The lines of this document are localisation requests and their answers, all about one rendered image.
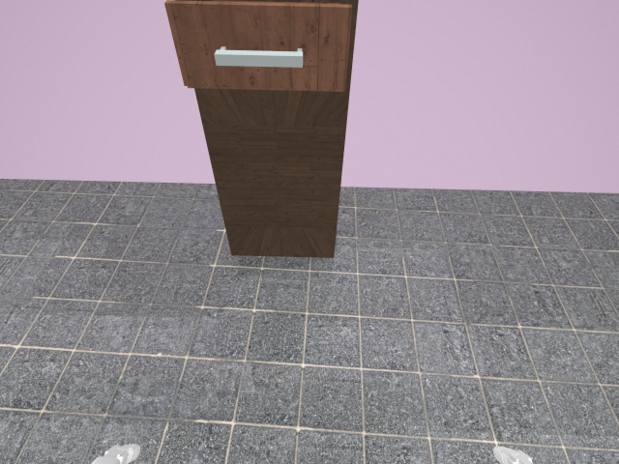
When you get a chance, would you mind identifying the drawer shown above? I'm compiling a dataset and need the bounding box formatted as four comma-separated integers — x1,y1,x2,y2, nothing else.
164,0,352,92

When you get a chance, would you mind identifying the cabinet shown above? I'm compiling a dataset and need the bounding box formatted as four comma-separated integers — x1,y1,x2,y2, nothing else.
178,0,359,258

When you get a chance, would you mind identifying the robot left hand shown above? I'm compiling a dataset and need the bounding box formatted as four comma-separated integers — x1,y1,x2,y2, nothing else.
92,444,141,464

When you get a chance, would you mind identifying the handle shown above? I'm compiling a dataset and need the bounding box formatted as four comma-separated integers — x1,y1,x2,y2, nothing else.
215,46,303,68

